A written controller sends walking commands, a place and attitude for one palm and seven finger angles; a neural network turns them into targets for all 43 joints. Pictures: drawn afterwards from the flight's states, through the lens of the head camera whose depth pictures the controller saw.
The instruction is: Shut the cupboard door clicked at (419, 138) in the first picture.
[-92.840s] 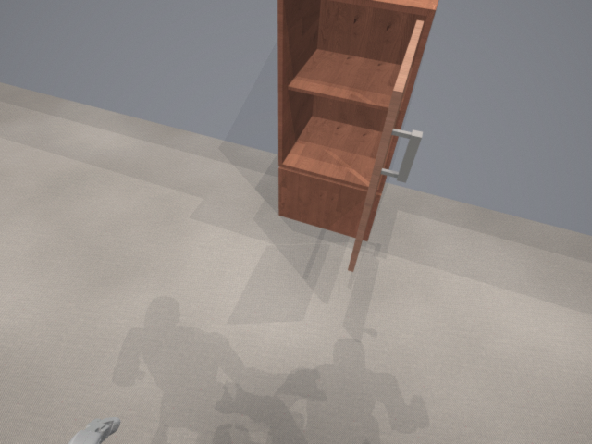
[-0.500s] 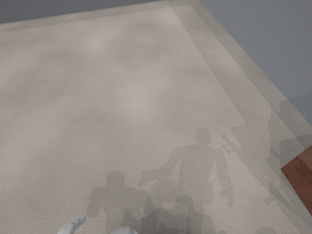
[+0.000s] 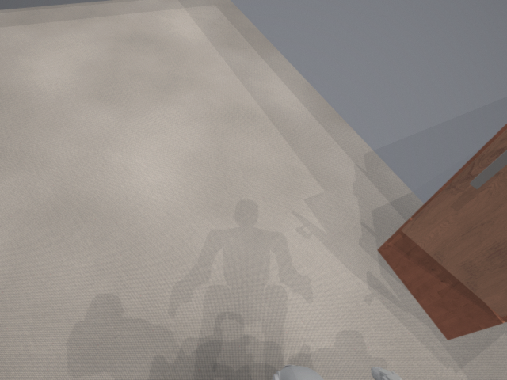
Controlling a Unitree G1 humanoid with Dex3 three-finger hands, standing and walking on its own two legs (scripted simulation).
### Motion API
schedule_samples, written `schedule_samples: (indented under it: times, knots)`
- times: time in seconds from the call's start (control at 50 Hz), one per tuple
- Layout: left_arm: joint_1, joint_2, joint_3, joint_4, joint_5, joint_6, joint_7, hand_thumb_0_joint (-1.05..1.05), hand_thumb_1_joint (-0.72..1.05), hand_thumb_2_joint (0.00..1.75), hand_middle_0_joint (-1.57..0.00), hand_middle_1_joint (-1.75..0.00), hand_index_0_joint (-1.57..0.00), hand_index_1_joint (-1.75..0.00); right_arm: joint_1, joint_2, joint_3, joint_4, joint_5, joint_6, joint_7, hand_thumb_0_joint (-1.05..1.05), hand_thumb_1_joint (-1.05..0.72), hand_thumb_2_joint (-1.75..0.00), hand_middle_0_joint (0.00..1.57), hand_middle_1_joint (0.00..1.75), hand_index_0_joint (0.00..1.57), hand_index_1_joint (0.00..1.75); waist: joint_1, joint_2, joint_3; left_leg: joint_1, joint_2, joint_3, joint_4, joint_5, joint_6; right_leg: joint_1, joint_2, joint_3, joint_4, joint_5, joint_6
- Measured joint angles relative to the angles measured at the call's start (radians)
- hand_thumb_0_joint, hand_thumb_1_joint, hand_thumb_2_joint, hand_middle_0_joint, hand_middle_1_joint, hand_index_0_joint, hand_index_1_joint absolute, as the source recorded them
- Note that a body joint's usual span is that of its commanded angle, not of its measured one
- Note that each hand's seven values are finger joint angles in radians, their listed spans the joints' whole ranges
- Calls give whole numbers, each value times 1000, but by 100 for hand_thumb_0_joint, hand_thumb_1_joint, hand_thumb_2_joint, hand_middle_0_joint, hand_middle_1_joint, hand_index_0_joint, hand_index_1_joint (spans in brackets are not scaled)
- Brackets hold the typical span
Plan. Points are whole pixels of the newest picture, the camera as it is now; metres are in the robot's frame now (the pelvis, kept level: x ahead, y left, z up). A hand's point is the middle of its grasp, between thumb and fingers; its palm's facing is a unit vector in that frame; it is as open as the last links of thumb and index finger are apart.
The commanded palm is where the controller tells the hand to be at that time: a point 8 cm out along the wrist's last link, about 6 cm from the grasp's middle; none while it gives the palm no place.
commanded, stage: turn to face it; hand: left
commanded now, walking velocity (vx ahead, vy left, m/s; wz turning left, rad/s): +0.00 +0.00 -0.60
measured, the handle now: (496, 165) +0.63 -0.54 -0.03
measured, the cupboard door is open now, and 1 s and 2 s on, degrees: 12 12 12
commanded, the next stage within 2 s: take the last steps up to it in 1.14 s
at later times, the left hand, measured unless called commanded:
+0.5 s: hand (190, 357) +0.17 +0.11 -0.15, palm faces -0.31 -0.91 -0.28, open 7.3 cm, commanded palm none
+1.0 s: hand (189, 325) +0.22 +0.13 -0.17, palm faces -0.51 -0.84 -0.21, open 7.4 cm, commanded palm none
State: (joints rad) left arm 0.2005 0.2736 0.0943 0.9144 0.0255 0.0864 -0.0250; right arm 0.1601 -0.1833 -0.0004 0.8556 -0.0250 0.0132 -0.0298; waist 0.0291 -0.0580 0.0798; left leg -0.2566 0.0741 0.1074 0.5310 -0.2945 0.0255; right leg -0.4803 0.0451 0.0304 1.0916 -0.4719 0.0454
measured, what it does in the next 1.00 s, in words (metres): steps on the spot, turning right: right foot, then left foot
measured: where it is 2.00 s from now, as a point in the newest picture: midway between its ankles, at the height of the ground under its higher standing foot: outside the picture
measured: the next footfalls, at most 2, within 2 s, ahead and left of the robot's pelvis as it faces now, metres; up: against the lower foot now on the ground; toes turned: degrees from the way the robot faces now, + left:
right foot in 0.34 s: +0.01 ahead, -0.15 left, +0.00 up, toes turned -18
left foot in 0.78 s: +0.13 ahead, +0.06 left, +0.00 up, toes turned -24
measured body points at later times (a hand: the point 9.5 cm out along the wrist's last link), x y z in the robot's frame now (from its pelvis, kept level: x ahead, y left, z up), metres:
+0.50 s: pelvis +0.00 -0.05 +0.00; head +0.05 -0.08 +0.44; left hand +0.18 +0.16 -0.13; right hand -0.03 -0.32 -0.16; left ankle +0.02 +0.10 -0.66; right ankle -0.03 -0.14 -0.74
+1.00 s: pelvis +0.05 -0.02 +0.00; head +0.10 -0.02 +0.45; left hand +0.25 +0.17 -0.15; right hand -0.02 -0.27 -0.12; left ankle +0.09 +0.08 -0.74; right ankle -0.06 -0.12 -0.66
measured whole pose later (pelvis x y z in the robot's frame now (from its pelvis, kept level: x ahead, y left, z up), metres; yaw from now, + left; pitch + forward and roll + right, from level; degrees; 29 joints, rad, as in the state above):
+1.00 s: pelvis +0.05 -0.02 +0.00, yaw -34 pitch +1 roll -2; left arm 0.19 0.28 0.09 0.92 0.02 0.08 -0.03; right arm 0.20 -0.19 0.00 0.88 -0.03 0.01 -0.03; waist 0.02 -0.03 0.08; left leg -0.22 0.11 0.14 0.49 -0.28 0.00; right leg -0.47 0.00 0.00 1.07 -0.45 0.06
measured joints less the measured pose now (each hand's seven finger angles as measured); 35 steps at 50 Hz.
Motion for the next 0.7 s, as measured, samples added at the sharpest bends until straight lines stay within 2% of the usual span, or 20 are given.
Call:
schedule_samples:
  times: [0.06,0.14,0.26,0.32,0.34,0.36,0.4,0.44,0.48,0.58,0.7]
  knots:
    - [-7,11,6,-8,-1,2,-6,0,91,90,-20,-30,-20,-30,19,3,1,7,1,-3,-2,1,-90,-90,21,30,20,30,-1,13,4,28,21,36,-39,14,-2,-21,-32,-19,65,42,18]
    - [-21,16,9,-10,-1,8,-9,0,91,90,-19,-30,-20,-30,48,2,-7,24,2,-6,1,1,-90,-90,21,30,20,30,-13,27,7,50,45,88,-52,10,-8,-3,-71,-37,7,60,26]
    - [-62,-5,-4,-19,-1,6,-12,0,91,90,-19,-30,-20,-29,90,-26,-30,62,-2,3,12,1,-90,-90,21,30,20,30,-44,61,13,57,86,158,4,-32,-34,87,-82,-85,-241,48,5]
    - [-73,-18,-16,-34,-2,-11,-14,0,91,90,-19,-30,-20,-29,111,-51,-44,78,2,12,18,1,-90,-90,21,30,20,30,-54,81,8,44,114,192,82,-80,-60,171,-69,-112,-435,150,-21]
    - [-71,-16,-22,-42,0,-25,-13,0,91,90,-19,-30,-20,-29,121,-59,-48,80,6,16,20,1,-90,-90,21,30,20,30,-53,77,-1,21,118,193,138,-102,-69,199,-69,-106,-494,160,-41]
    - [-76,-27,-25,-40,0,-38,-6,0,91,90,-19,-30,-20,-30,114,-73,-53,88,9,27,20,1,-90,-90,21,30,20,30,-52,96,3,-16,121,148,227,-168,-78,188,-55,-100,-476,132,-57]
    - [-78,-49,-38,-39,-4,-49,6,0,91,90,-19,-30,-20,-30,93,-94,-59,94,12,52,12,1,-90,-90,21,30,20,30,-60,121,14,-103,85,37,427,-244,-87,180,-39,-89,-456,121,-75]
    - [-68,-61,-44,-40,-7,-52,17,0,91,90,-20,-30,-20,-30,73,-99,-61,93,13,59,8,1,-90,-90,20,29,20,30,-60,119,17,-175,51,-17,560,-221,-98,192,-35,-67,-494,151,-77]
    - [-56,-65,-48,-36,-10,-50,22,0,91,90,-20,-30,-20,-30,53,-94,-58,84,11,56,13,1,-90,-90,20,29,19,30,-59,107,17,-226,37,-43,611,-156,-109,207,-29,-43,-546,186,-81]
    - [-33,-67,-51,-21,-7,-48,19,0,91,90,-20,-30,-20,-30,24,-73,-52,54,8,44,23,1,-90,-90,20,29,19,30,-53,79,2,-266,26,-87,547,-65,-124,226,-11,-1,-619,227,-85]
    - [-3,-65,-43,-11,1,-47,17,0,91,90,-20,-30,-20,-30,-12,-54,-43,38,16,37,17,1,-90,-90,20,29,19,30,-19,49,-11,-185,-11,-96,317,-113,-122,213,11,62,-606,219,-72]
